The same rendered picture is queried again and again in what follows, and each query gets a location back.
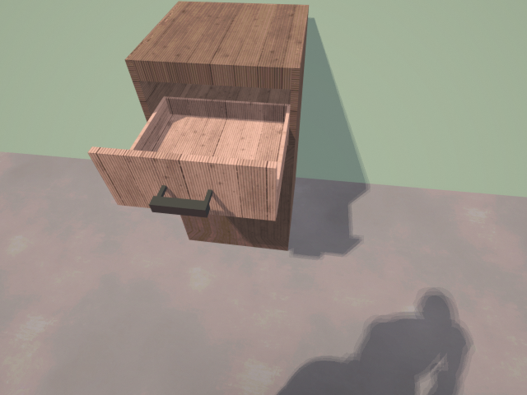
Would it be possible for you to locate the handle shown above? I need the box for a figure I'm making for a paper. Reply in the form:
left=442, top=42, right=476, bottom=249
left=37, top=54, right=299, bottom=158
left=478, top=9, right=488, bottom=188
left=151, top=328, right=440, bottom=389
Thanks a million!
left=149, top=185, right=212, bottom=218

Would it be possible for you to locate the drawer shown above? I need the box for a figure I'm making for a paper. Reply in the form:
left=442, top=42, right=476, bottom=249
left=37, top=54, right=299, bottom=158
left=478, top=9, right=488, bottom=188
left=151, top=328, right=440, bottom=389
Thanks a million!
left=87, top=96, right=291, bottom=221

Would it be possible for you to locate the cabinet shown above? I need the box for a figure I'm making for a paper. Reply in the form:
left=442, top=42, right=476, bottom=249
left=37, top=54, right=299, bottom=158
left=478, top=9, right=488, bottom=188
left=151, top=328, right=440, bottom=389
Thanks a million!
left=125, top=1, right=309, bottom=251

